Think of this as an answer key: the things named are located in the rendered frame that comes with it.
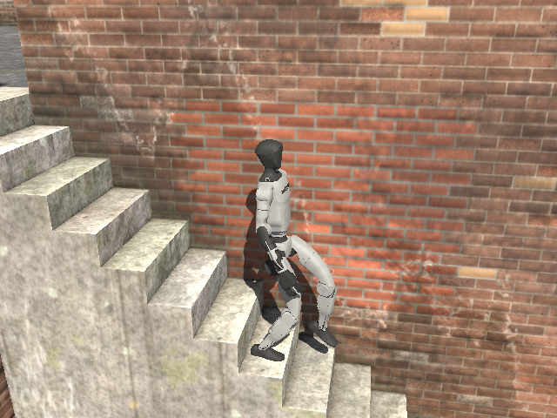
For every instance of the stairs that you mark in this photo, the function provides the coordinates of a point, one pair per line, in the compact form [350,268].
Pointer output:
[107,312]

